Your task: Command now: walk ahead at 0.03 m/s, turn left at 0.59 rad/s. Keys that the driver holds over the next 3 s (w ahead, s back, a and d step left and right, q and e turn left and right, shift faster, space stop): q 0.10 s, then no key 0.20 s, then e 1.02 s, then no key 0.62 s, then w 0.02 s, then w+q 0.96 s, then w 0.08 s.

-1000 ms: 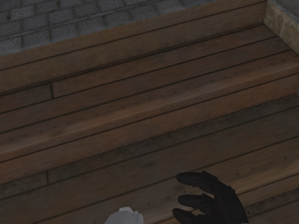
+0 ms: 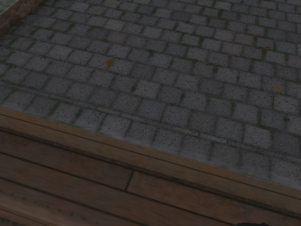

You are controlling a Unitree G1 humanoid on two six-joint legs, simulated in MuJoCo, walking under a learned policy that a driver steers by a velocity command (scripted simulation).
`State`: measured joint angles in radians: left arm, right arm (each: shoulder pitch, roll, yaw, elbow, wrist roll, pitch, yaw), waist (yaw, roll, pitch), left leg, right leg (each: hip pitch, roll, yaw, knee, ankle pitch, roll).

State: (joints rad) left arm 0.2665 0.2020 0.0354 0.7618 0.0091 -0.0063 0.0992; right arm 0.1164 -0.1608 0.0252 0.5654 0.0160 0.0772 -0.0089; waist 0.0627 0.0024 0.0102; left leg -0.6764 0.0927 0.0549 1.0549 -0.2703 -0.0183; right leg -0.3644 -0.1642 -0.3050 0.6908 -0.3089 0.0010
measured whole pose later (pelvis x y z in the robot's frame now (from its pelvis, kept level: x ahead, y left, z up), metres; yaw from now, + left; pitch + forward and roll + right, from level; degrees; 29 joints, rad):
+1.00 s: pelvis +0.06 +0.00 +0.01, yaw -10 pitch +3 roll +1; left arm 0.09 0.22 0.02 0.56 -0.01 0.05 0.00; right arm 0.20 -0.22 -0.03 0.62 -0.01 0.02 -0.09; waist -0.04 0.00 -0.02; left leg -0.34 0.13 0.24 0.65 -0.35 0.00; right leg -0.53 -0.06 -0.04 1.00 -0.45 0.05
